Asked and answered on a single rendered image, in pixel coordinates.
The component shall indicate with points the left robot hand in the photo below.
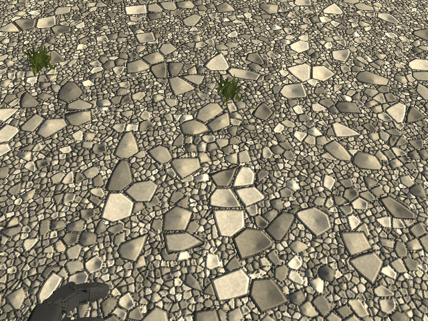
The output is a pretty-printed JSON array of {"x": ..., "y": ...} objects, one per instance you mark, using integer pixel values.
[{"x": 66, "y": 298}]

